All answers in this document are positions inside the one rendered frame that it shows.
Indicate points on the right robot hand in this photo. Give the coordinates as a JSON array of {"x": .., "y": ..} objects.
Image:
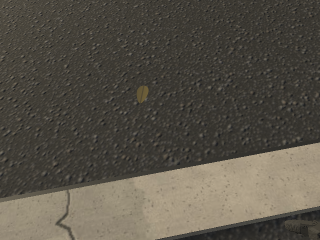
[{"x": 306, "y": 228}]

